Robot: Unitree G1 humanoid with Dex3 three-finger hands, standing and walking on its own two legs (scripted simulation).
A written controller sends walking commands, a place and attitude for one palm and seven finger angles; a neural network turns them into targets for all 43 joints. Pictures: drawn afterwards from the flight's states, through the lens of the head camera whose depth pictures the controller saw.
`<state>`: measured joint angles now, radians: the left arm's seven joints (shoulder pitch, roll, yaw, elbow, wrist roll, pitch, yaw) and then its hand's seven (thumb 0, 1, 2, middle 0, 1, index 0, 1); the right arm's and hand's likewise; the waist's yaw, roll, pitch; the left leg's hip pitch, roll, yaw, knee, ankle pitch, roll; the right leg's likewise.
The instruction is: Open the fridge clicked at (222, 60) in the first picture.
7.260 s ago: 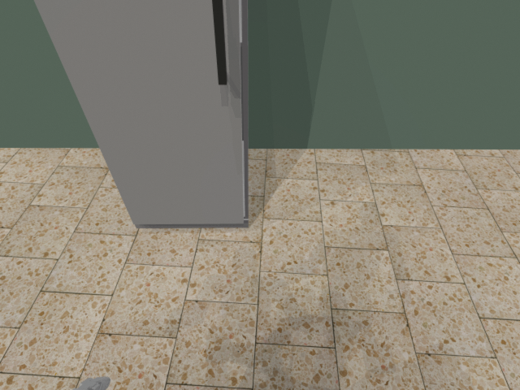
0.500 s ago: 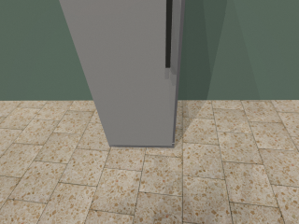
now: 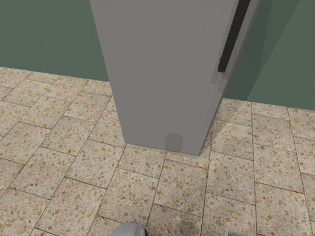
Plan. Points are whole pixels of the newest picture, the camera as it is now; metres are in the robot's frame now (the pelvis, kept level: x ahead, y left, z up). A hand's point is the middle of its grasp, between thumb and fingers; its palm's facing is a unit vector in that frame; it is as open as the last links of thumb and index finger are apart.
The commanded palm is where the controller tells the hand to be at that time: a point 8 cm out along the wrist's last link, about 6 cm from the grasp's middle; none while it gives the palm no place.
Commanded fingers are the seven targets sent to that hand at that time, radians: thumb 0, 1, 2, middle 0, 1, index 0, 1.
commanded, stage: take the last steps up to it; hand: right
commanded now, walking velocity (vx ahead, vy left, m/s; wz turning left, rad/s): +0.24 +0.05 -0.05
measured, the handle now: (240, 7) +0.65 -0.15 +0.26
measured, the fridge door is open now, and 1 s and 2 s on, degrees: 0 0 0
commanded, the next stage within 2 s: come to a stop and stand still in 0.24 s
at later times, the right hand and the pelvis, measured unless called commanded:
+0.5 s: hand out of the picture +0.12 -0.17 -0.16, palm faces +0.10 +0.99 -0.14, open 7.3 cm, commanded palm none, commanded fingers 0.00 -0.90 -0.90 0.20 0.30 0.20 0.30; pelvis +0.14 -0.01 +0.02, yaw -1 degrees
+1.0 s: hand out of the picture +0.12 -0.11 -0.12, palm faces +0.09 +0.96 -0.27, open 7.3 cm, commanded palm none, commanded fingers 0.00 -0.90 -0.90 0.20 0.30 0.20 0.30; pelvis +0.10 +0.07 +0.03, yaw +0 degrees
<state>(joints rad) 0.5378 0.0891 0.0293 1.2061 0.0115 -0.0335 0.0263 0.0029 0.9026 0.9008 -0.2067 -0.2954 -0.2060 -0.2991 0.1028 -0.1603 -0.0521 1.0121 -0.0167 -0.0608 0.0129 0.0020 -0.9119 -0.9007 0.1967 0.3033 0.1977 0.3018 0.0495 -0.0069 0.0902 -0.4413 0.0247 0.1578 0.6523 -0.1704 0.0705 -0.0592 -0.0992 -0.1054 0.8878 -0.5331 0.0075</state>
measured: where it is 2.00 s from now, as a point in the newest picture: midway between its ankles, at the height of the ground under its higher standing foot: outside the picture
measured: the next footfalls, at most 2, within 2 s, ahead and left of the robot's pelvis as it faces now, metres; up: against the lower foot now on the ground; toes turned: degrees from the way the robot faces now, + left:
right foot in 0.36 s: +0.22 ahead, -0.11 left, +0.00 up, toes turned -10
left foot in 0.78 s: +0.19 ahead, +0.17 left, +0.00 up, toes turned +4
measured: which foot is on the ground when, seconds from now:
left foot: down 0.00-0.38, up 0.40-0.76, down 0.78-1.00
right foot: up 0.00-0.34, down 0.36-0.78, up 0.80-1.00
